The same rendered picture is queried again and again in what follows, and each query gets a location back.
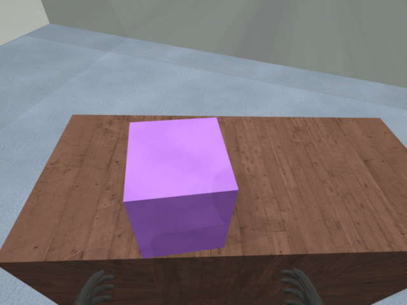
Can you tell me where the robot right hand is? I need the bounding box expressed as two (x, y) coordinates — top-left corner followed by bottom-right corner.
(280, 268), (324, 305)

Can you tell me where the pedestal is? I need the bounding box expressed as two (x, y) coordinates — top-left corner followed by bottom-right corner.
(0, 114), (407, 305)

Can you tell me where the robot left hand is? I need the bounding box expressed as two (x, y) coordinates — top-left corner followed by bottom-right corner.
(73, 269), (114, 305)

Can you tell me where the carton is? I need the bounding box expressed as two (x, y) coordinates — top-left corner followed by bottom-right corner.
(123, 118), (238, 259)

